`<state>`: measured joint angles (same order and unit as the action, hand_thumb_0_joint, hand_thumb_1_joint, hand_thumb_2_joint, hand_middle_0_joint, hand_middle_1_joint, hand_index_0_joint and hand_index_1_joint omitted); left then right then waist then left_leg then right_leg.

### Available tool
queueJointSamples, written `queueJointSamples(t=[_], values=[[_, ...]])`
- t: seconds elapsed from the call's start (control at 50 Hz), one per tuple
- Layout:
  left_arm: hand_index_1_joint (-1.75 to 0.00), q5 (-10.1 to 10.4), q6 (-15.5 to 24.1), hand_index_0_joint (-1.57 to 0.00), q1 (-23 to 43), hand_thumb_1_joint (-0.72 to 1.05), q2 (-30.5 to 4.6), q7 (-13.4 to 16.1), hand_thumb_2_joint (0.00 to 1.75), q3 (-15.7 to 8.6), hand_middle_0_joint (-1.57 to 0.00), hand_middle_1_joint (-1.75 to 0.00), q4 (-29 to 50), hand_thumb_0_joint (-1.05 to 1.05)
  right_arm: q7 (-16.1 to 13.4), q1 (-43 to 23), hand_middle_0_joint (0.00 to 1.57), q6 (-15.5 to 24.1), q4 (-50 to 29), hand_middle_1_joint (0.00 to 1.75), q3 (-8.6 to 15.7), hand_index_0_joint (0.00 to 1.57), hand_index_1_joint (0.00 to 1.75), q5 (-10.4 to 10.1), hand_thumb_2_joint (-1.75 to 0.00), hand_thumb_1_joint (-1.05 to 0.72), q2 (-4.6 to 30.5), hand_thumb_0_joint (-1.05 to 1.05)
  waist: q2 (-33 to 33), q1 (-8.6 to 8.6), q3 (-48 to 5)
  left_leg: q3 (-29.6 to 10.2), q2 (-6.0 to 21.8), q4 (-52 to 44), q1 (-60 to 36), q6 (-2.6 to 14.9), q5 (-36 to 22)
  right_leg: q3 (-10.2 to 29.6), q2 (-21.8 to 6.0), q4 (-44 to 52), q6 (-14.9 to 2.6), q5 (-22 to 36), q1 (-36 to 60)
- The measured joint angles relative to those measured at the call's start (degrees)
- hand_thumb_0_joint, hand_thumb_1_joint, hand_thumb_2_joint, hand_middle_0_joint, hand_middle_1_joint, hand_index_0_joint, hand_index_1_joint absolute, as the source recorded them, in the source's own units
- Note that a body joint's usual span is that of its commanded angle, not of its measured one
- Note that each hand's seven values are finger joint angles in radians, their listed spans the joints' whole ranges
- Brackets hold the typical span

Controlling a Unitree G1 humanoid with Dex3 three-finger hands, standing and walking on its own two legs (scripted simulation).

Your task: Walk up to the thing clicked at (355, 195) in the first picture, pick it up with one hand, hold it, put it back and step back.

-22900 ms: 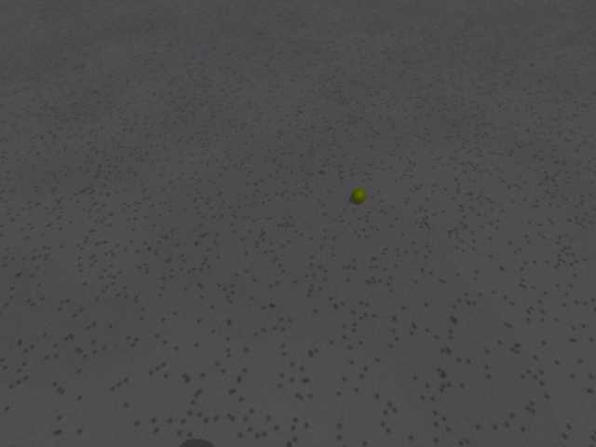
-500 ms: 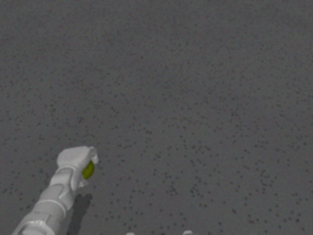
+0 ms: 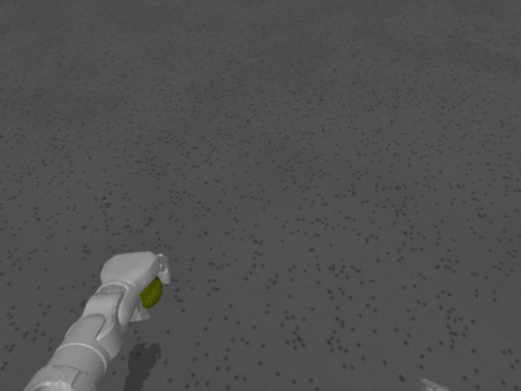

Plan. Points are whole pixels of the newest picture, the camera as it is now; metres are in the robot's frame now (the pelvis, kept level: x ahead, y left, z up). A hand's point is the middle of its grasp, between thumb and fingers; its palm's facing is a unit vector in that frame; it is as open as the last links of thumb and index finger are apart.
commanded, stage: hold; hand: left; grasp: from above
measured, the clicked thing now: (142, 290) +0.32 +0.23 -0.07
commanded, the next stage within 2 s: crouch in 1.46 s
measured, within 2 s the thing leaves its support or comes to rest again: neither
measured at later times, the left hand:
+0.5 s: hand (134, 305) +0.28 +0.22 -0.03, palm faces -0.45 -0.06 -0.89, open 8.7 cm
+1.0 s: hand (139, 299) +0.28 +0.21 -0.02, palm faces -0.44 -0.06 -0.90, open 8.7 cm
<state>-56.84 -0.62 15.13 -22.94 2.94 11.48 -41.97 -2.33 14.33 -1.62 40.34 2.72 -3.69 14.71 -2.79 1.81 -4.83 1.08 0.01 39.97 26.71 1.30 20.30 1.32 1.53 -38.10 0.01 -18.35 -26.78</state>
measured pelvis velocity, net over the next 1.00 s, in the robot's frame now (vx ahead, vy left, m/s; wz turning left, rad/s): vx -0.01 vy -0.01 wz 0.00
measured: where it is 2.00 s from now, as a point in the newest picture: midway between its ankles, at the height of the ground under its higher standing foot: outside the picture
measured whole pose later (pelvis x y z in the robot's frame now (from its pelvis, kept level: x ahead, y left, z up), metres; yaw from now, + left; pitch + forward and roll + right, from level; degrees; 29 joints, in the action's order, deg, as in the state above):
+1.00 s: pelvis -0.01 -0.01 +0.02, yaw +0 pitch +1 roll +0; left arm -55.2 -0.2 12.5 -23.3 -2.1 12.0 -34.3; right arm -3.7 11.1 -2.3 39.2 1.3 -4.7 14.9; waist -3.7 0.1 -0.9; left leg 1.4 -0.1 28.9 15.9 0.5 14.3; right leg 1.8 1.4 -29.4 -0.7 -13.5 -17.2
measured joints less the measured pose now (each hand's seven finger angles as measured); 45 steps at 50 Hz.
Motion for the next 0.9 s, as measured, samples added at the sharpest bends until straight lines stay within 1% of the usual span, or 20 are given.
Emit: queueJointSamples(t=[0.08, 0.18, 0.4, 0.64, 0.9], values=[[-0.73, -0.1, 0.2, -0.74, -0.7, 0.12, -0.2, -0.8, 0.55, 0.1, -0.65, -0.76, 1.3, 0.00, -0.1, -0.2, 0.20, -0.3, -0.3, 0.30, -0.1, 0.20, 0.30, -0.1, -0.90, -0.91, 0.0, 0.01, -0.1, -0.30, 0.4, 0.1, -0.1, -1.0, -1.2, 0.05, -0.6, 0.2, -0.1, 0.8, 0.04, 0.5, 1.1], [-0.73, 0.0, 0.1, -0.73, -1.1, 0.12, -0.1, -1.0, 0.56, 0.2, -0.64, -0.77, 2.4, 0.00, -0.2, -0.4, 0.20, -0.5, -0.7, 0.30, -0.3, 0.20, 0.30, -0.3, -0.90, -0.91, 0.0, 0.01, -0.2, -0.68, 0.9, 0.3, -0.2, -2.3, -2.5, 0.06, -1.4, 0.3, -0.2, 1.9, 0.06, 1.3, 2.2], [-0.76, 0.7, 0.4, -0.71, -1.9, 0.12, -0.3, -2.9, 0.59, 0.5, -0.62, -0.79, 4.1, 0.00, -0.5, -1.2, 0.20, -0.5, -1.0, 0.30, -0.8, 0.20, 0.30, -0.5, -0.90, -0.92, 0.0, 0.01, -0.4, -1.16, 2.1, 0.5, -0.4, -5.0, -5.2, -0.01, -3.1, 0.6, -0.4, 4.0, 0.01, 2.7, 4.6], [-0.78, 0.9, 0.6, -0.70, -2.3, 0.11, -0.2, -3.2, 0.62, 0.5, -0.60, -0.82, 5.2, 0.01, -0.8, -2.1, 0.20, -0.5, -1.1, 0.30, -1.1, 0.20, 0.30, -0.8, -0.90, -0.92, 0.1, 0.01, -0.5, -1.41, 3.0, 0.5, -0.3, -7.6, -7.7, -0.32, -4.6, 0.6, -0.3, 6.0, -0.29, 3.9, 6.8], [-0.79, 1.4, 0.5, -0.68, -2.8, 0.12, -0.4, -4.7, 0.63, 0.6, -0.58, -0.84, 7.2, 0.01, -1.2, -2.9, 0.20, -0.6, -1.1, 0.30, -1.3, 0.20, 0.30, -1.0, -0.90, -0.92, 0.2, 0.01, -0.9, -1.66, 3.8, 0.4, -0.2, -10.2, -10.0, -0.67, -5.7, 0.5, -0.2, 8.0, -0.63, 4.7, 8.9]])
